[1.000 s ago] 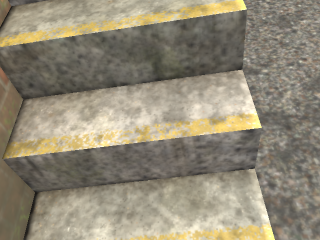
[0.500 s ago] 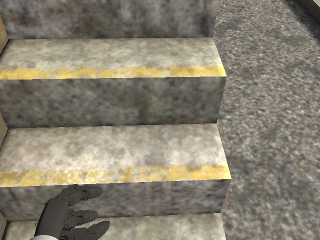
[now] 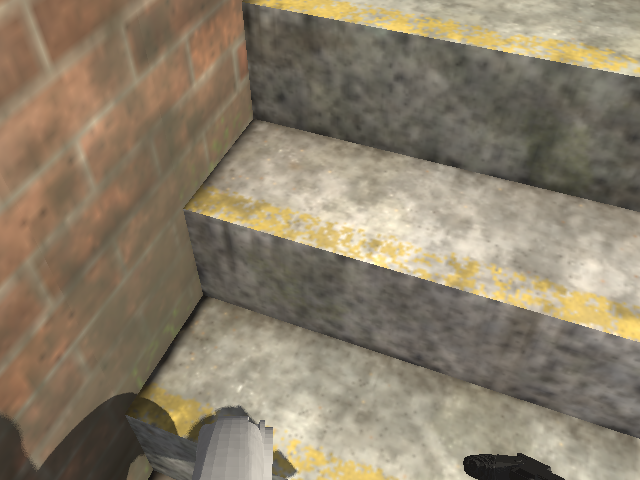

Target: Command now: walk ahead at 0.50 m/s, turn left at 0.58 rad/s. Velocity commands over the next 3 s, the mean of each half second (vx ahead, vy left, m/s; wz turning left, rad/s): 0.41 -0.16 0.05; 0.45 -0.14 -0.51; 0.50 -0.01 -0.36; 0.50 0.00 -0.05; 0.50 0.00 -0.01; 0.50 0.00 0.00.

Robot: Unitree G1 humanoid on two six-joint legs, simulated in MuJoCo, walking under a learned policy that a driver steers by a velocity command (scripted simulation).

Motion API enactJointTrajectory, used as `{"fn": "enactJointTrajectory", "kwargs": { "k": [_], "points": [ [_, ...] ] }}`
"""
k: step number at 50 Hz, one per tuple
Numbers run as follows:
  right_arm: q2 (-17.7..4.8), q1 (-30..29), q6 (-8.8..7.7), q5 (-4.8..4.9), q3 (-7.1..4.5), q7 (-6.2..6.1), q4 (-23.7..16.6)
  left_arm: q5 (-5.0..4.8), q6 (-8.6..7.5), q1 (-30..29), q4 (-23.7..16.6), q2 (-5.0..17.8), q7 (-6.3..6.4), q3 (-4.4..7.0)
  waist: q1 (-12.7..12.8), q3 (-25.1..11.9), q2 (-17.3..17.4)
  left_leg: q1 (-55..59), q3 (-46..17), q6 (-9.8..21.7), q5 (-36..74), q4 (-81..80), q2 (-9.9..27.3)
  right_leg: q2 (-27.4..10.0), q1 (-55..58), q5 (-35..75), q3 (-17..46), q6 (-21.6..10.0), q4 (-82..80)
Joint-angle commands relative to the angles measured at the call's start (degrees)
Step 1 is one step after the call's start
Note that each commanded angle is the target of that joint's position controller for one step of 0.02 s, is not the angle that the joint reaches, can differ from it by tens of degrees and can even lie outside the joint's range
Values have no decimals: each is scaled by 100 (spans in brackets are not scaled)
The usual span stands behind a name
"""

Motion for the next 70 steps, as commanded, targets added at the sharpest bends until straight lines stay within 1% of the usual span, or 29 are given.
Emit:
{"fn": "enactJointTrajectory", "kwargs": {
  "k": [1, 3, 5, 6, 7, 8, 9, 11, 13, 15, 19, 24, 30, 33, 35, 37, 39, 40, 41, 42, 44, 46, 53, 61, 64, 67, 68, 69, 70],
  "points": [
    [204, -2209, -235, 13, 204, 108, -1350, -249, 109, 403, 227, 803, 108, 249, 21, 998, -221, -181, 937, 288, 23, -2093, 111, -1564, -749, 2863, 1360, -888, -2480],
    [83, -2380, -230, 208, 284, 164, -1383, -508, 213, 592, 377, 1556, 86, 351, -197, 117, -771, 3554, 2210, 741, -1996, -5063, -668, -1305, -1518, 7847, 562, -956, -2302],
    [-921, -190, -225, 27, -324, 136, -656, -459, 198, 750, 568, 2078, -26, 495, -1378, -1524, -1701, 5196, 1909, 1359, -2404, -5994, -1598, -1596, 71, 12393, 663, -1286, -89],
    [-1372, 931, -211, 10, -537, 83, -180, -462, 43, 632, 319, 1883, -168, 504, -1651, -2406, -1064, 7225, -79, 1890, -2037, -6615, -1124, -1417, -1335, 11540, 983, -1039, 1373],
    [-2110, 2785, -120, -29, -903, -202, 782, -625, 16, -140, -40, 1790, -319, 534, -2082, -2841, 830, 8703, -4066, 1913, -2473, -9981, 243, -97, -2530, 4531, 1467, -538, 3429],
    [-2065, 3062, -200, -477, -845, -410, 1439, -589, -28, -453, -4, 1277, -606, 545, -1684, -2977, 825, 8372, -6475, 1650, -3264, -11046, 1161, 706, -3453, 2588, 3443, -399, 6638],
    [-1698, 2574, -448, -484, -695, -412, 1565, -689, -36, -1234, -498, 556, -712, 380, -1471, -1690, 213, 7294, -5266, 1217, -2958, -10954, 1108, 795, -4225, 2479, 4161, -405, 7813],
    [-857, 1006, -695, -323, -477, -358, 1727, -147, 20, -1925, -1343, -18, -769, 99, -500, -99, -545, 5475, -2744, 933, -1650, -9729, 724, 794, -5203, 3541, 3825, -765, 9205],
    [10, 591, -891, -329, -239, -142, 1886, -242, 143, -1083, -1103, -360, -765, -75, 65, 154, -443, 5304, -794, 556, 579, -9043, 440, 743, -5643, 3654, 3850, -903, 9960],
    [28, 969, -942, -374, -201, -10, 1903, -307, 117, -760, -1075, -429, -746, -183, 190, -25, -425, 5799, 112, 565, 1991, -9368, 497, 690, -6361, 3321, 3612, -827, 10054],
    [-128, 1028, -648, -630, -39, -141, 1887, -388, 469, -1034, -1213, -333, -496, -210, 361, 212, 155, 4589, 941, 573, 1632, -10011, 693, 721, -7137, 3724, 2885, -509, 11835],
    [-525, 2389, -490, -419, -190, -397, 2115, -450, 532, -2667, -1817, -248, -334, -191, -343, 454, 995, 5474, 884, 643, 739, -10895, 731, 333, -8095, 3512, 2098, -26, 10322],
    [-685, 3308, -466, -239, -537, -838, 2287, -342, 668, -3429, -2390, -729, -645, -311, -605, 452, 812, 8413, 324, 880, 1345, -11142, 1421, -330, -10267, 1683, 2683, 189, 10815],
    [-900, 3582, -193, -141, -641, -985, 2285, -418, 667, -4787, -2860, -1064, -846, -578, -1061, 416, 608, 7979, 698, 1178, 1281, -12293, 1441, -705, -8685, 1011, 1244, 188, 8541],
    [-1146, 2889, -176, -39, -650, -886, 2274, -708, 544, -4766, -2774, -1160, -922, -636, -716, 494, 831, 6759, 1731, 1150, 4805, -12501, 1244, -415, -5986, 140, 389, -300, 6591],
    [-2115, 2416, -360, -129, -779, -735, 2266, -419, 504, -3122, -2485, -174, -762, -200, 209, -824, 1350, 7137, 1811, 1580, 12399, -11031, 1532, 540, -3653, -567, 159, -795, 6318],
    [-2612, 2027, -488, -8, -963, -535, 1831, -217, 640, -1821, -2141, 814, -726, 226, 614, -1860, 1458, 6610, 1398, 1688, 12983, -8445, 1232, 999, -1457, -1134, 1272, -1250, 3849],
    [-2518, 1425, -770, -24, -948, -296, 1402, -212, 732, -734, -1852, 1288, -583, 506, 924, -2275, 533, 4561, 732, 1681, 10003, -6863, 1007, 452, 278, -1345, 3328, -1653, 2728],
    [-1774, 503, -943, -60, -838, -162, 1227, -224, 723, -635, -1689, 2193, -345, 759, 729, -2363, -1298, 2790, 522, 1046, 1634, -3717, -556, -1113, 309, -1849, 7132, -2306, -54],
    [-978, -39, -1056, -240, -753, 29, 1003, 9, 615, -652, -1568, 1778, -311, 589, 391, -2452, -1179, 2336, -890, 1129, 970, -1272, -759, -1295, -166, -1518, 7668, -1694, -832],
    [-155, -495, -888, -405, -444, 97, 505, -325, 481, -720, -1014, 770, -461, 382, -276, -496, -481, 1113, -302, 1124, 382, 207, -669, -881, -1920, -1647, 5557, -987, -61],
    [125, 381, -785, -475, -211, 89, 485, -282, 405, -1207, -583, 145, -645, 200, -965, 196, -811, 719, -193, 1170, 284, 965, -575, -266, -2793, -1115, 4137, -612, 16],
    [161, 248, -623, -284, -105, -440, 554, -116, 103, -1400, -226, 388, -915, 200, -1101, 753, -382, -485, 384, 617, 1249, 2108, -416, -345, -3877, 228, 3664, -255, 36],
    [462, -1459, -818, -151, 138, -360, 70, -181, 286, 241, 311, 613, -253, 297, 27, -97, -1293, -2094, 1050, 180, 670, 354, -208, -1241, -216, 2118, 4517, -905, -1124],
    [288, -619, -914, -108, 86, -179, 287, -356, 404, -300, 373, 551, -161, 338, -433, -534, -1691, -146, 1008, 677, -32, -1214, -212, -1118, 117, 5207, 3366, -981, -907],
    [-971, 799, -768, -216, -446, -214, 675, -454, 158, -1111, 246, 1430, -266, 524, -1499, -1688, -2039, 5121, 1288, 816, -1462, -5240, -960, -1335, -432, 13575, 2690, -1467, -290],
    [-1157, 1327, -709, -123, -487, -186, 989, -527, 118, -1432, 276, 1374, -288, 491, -1728, -1832, -1969, 5469, 888, 788, -995, -7107, -1002, -1294, 322, 13473, 2440, -1485, 549],
    [-1353, 1543, -688, -320, -714, -93, 1414, -569, 138, 304, 614, 400, -492, 424, -625, -2545, 472, 8047, -1855, 1597, -2408, -7624, 200, -240, -2117, 10832, 2798, -1170, 2630],
    [-1480, 2213, -550, -547, -771, -73, 1690, -446, -59, -88, 855, 66, -605, 289, -1081, -3291, 2403, 8062, -4201, 2478, -2131, -9229, 853, 770, -2552, 3755, 2934, -923, 5562]
  ]
}}
Next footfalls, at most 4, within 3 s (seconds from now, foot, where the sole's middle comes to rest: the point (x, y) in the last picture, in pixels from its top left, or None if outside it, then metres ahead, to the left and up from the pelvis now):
0.08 left None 0.20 0.17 -0.55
0.80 right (456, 450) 0.42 -0.12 -0.35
1.44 left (364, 190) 0.72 0.03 -0.14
1.78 right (568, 255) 0.62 -0.25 -0.14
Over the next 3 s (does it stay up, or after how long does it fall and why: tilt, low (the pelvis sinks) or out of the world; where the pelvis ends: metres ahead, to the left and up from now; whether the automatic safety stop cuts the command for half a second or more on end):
stays up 0.78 -0.11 0.82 its command is cut before an obstacle after 0.1 s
